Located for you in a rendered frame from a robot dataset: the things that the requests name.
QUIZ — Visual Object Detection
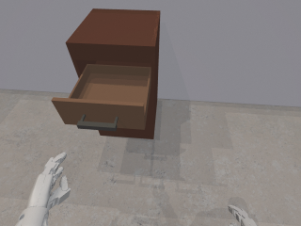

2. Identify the cabinet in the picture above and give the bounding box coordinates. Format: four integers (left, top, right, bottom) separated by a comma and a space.
65, 8, 161, 139

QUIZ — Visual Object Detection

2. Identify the drawer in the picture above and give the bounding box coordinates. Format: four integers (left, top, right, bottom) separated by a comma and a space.
51, 64, 151, 130

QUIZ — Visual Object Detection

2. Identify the left robot forearm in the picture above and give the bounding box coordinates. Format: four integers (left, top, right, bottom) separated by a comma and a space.
15, 206, 49, 226

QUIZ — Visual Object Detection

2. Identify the robot right hand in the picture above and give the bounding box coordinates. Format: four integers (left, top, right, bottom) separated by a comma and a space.
228, 205, 257, 226

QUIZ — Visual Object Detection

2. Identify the robot left hand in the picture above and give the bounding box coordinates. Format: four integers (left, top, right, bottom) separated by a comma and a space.
26, 152, 71, 210

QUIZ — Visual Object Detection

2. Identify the handle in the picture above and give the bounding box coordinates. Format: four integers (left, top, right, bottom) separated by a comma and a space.
76, 114, 119, 132

